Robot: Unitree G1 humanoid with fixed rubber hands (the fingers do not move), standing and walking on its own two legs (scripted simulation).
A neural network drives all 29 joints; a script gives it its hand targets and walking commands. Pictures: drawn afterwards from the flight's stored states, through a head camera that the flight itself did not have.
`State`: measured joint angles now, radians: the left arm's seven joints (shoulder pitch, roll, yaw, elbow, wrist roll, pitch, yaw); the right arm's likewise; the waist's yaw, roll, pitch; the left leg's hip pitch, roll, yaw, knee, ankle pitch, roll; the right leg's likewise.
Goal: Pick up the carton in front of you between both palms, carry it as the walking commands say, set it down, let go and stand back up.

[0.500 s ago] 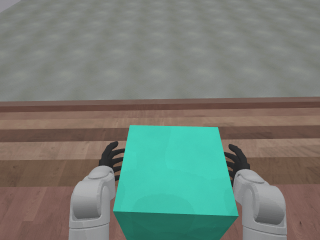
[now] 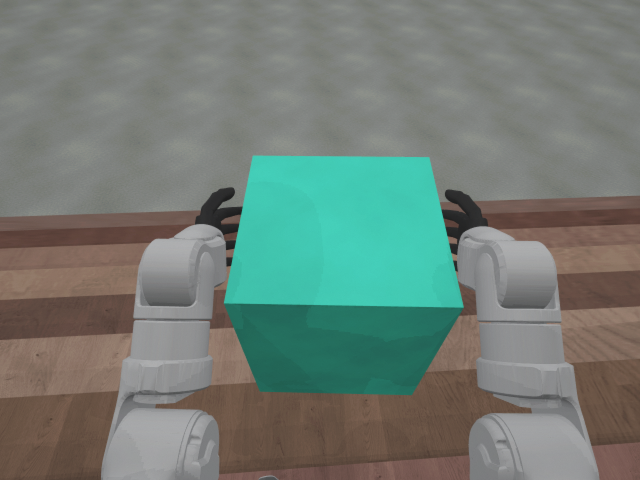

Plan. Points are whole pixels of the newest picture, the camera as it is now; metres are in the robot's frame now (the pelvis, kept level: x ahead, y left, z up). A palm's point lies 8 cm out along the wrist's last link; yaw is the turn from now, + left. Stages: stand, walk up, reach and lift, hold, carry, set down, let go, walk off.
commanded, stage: carry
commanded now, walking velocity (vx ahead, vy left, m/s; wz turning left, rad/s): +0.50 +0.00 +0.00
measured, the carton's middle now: (337, 283) +0.36 +0.00 +0.06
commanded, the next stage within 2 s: none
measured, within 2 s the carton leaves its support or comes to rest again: neither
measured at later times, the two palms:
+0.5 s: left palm (252, 114) +0.69 +0.14 +0.11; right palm (423, 122) +0.68 -0.16 +0.10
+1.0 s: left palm (291, 130) +1.00 +0.10 -0.12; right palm (398, 133) +1.02 -0.20 -0.13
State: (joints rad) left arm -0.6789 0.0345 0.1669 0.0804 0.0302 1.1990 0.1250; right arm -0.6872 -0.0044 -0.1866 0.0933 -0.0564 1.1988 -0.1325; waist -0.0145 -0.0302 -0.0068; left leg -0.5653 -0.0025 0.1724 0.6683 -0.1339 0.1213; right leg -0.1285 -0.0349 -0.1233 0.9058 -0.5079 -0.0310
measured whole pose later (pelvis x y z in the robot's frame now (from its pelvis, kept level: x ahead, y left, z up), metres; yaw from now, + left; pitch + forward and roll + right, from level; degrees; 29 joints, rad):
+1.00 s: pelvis +0.66 -0.07 -0.19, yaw +0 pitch +4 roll +2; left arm -0.58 -0.03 0.19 0.10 0.01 1.06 0.13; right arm -0.54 0.06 -0.23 0.00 -0.07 1.12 -0.14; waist 0.09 0.01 0.09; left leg -0.70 -0.04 0.05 0.76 0.21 0.04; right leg -0.33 0.22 -0.09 0.99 -0.65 -0.21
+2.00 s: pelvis +1.44 -0.14 -0.60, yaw +1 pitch +1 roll +0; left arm -0.58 -0.01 0.18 0.18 0.02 1.07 0.14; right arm -0.56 0.00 -0.15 0.15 -0.02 1.09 -0.16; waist -0.08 0.02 -0.04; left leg -0.44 -0.11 0.09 0.82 -0.41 0.14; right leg -0.64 0.03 0.04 1.59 -0.52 -0.03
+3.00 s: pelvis +2.23 -0.17 -0.96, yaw +2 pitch +2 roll +1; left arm -0.53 -0.02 0.22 0.09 0.07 1.09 0.13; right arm -0.62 -0.02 -0.10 0.25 0.04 1.04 -0.17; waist -0.12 -0.05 -0.01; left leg -0.29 -0.12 0.06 1.11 -0.82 0.12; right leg -0.65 -0.01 -0.02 0.64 0.34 -0.05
